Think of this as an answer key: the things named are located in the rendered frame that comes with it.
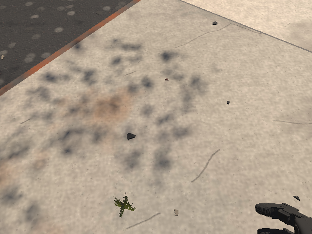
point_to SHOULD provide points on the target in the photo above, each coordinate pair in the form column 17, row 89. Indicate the right robot hand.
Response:
column 301, row 223

